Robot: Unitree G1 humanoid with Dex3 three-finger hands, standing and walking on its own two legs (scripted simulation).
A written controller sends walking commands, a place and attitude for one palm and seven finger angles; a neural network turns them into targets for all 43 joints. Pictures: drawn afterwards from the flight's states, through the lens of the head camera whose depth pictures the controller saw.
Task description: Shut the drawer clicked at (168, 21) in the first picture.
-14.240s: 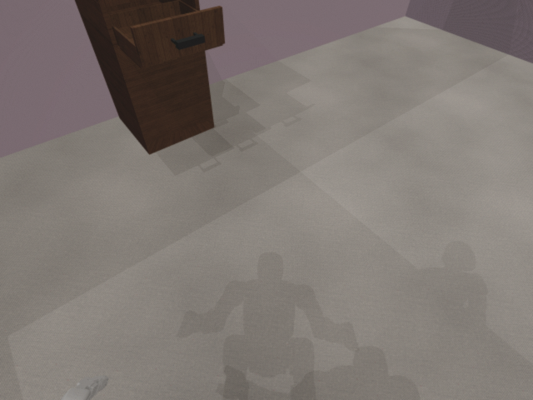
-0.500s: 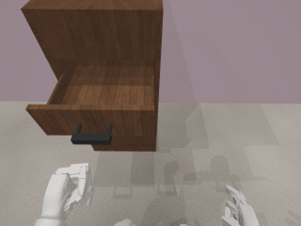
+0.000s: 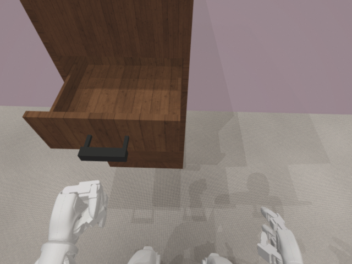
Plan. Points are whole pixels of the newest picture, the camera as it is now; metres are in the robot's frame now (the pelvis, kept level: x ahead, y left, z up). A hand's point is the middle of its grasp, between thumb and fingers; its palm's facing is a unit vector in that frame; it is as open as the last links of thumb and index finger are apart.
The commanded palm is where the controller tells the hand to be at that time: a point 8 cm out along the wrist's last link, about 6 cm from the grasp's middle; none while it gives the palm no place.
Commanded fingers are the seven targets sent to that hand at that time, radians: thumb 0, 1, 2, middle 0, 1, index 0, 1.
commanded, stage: bring the fist close to the handle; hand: left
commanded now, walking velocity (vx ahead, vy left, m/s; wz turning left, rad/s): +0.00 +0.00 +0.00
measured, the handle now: (105, 146) +0.40 +0.21 -0.01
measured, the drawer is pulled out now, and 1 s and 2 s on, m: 0.25 0.25 0.19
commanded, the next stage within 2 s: push the drawer shut in 1.10 s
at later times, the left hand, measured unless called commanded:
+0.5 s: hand (112, 195) +0.26 +0.16 +0.01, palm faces -0.02 -1.00 -0.03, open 3.3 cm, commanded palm +0.25 +0.22 +0.01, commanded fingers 0.00 0.90 0.90 -1.40 -1.60 -1.40 -1.60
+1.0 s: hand (114, 189) +0.28 +0.16 -0.01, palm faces +0.01 -1.00 -0.03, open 3.3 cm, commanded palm +0.26 +0.21 -0.01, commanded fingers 0.00 0.90 0.90 -1.40 -1.60 -1.40 -1.60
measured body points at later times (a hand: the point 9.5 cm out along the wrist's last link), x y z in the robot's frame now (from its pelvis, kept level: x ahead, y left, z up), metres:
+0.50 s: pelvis -0.01 +0.00 -0.03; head +0.08 +0.00 +0.41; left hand +0.26 +0.21 +0.01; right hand +0.16 -0.24 -0.12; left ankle +0.01 +0.12 -0.66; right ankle +0.00 -0.10 -0.66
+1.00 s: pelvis -0.02 +0.01 -0.04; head +0.08 +0.01 +0.40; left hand +0.28 +0.21 +0.00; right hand +0.14 -0.23 -0.14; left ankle +0.01 +0.12 -0.66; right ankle +0.00 -0.10 -0.66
